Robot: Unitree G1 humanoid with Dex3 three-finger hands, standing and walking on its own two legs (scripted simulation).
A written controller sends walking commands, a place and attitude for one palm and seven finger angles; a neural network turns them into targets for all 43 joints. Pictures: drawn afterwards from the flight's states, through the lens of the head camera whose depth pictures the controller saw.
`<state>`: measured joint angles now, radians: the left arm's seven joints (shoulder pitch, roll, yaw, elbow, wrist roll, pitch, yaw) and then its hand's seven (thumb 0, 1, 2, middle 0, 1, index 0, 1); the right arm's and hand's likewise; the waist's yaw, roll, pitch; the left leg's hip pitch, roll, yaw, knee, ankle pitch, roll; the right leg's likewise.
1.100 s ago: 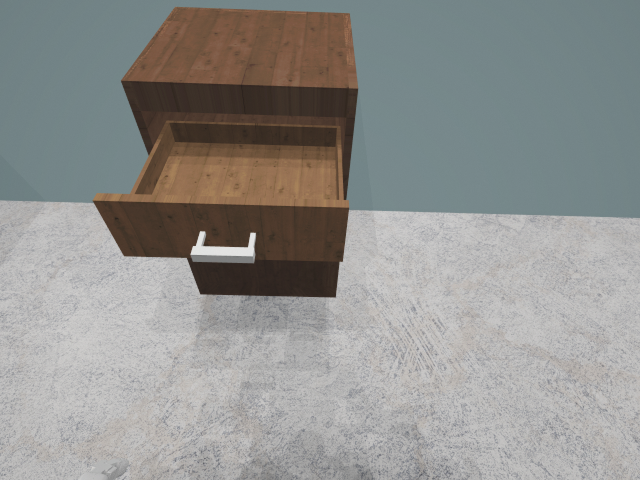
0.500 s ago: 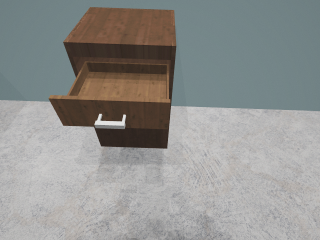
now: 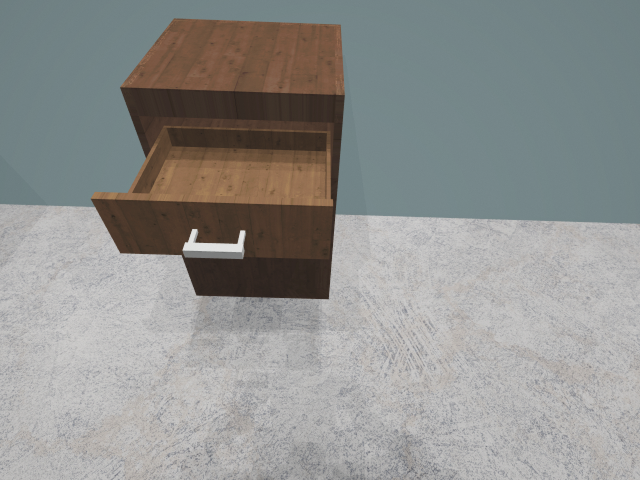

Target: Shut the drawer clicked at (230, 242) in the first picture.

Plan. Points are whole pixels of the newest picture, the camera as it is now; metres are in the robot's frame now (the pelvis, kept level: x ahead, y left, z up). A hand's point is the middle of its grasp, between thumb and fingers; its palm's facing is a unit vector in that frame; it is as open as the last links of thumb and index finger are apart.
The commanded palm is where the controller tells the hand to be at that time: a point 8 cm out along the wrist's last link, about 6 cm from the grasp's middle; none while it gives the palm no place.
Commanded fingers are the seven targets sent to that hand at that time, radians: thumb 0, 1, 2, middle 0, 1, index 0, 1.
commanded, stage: look at it before walking up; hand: left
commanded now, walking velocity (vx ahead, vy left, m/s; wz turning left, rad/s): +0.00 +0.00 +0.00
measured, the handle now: (216, 242) +0.55 +0.24 -0.10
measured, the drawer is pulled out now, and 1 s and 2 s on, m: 0.29 0.29 0.29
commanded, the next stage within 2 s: take the last steps up to it in 0.44 s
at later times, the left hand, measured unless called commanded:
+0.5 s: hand out of the picture +0.07 +0.24 -0.16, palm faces -0.02 -0.95 -0.30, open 7.4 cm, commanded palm none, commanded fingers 0.00 0.90 0.90 -0.20 -0.30 -0.20 -0.30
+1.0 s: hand out of the picture +0.04 +0.21 -0.20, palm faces +0.02 -0.99 -0.14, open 7.4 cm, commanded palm none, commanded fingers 0.00 0.90 0.90 -0.20 -0.30 -0.20 -0.30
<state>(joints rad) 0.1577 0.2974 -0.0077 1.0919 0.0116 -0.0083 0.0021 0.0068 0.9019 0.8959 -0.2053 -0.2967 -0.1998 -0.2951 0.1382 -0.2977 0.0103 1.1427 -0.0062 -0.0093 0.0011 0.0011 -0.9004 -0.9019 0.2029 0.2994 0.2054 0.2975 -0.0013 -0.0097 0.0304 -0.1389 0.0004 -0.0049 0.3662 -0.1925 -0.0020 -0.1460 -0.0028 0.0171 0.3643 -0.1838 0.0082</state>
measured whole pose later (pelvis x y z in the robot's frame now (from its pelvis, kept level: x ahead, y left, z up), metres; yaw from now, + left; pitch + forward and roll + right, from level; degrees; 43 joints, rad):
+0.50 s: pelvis +0.01 +0.01 +0.00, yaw +0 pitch -2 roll +0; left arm 0.16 0.31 0.00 1.10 0.01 -0.01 0.00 0.01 0.90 0.90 -0.20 -0.30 -0.20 -0.30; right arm 0.13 -0.30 0.01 1.14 0.00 -0.01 0.00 0.00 -0.90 -0.90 0.20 0.30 0.21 0.30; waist 0.00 -0.01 0.03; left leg -0.12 -0.01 0.00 0.35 -0.20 0.01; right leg -0.13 -0.01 0.02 0.34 -0.19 0.02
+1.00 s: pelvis +0.10 +0.04 -0.02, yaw -1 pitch -1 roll -1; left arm 0.39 0.17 0.03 1.16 0.02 0.01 0.00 0.01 0.90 0.90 -0.20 -0.30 -0.20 -0.29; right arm 0.37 -0.16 0.00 1.14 -0.02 -0.07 -0.03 0.00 -0.90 -0.90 0.20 0.30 0.20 0.30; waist -0.01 -0.03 0.01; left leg -0.08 -0.02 0.04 0.53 -0.44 0.06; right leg -0.27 -0.02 0.00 0.89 -0.49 -0.01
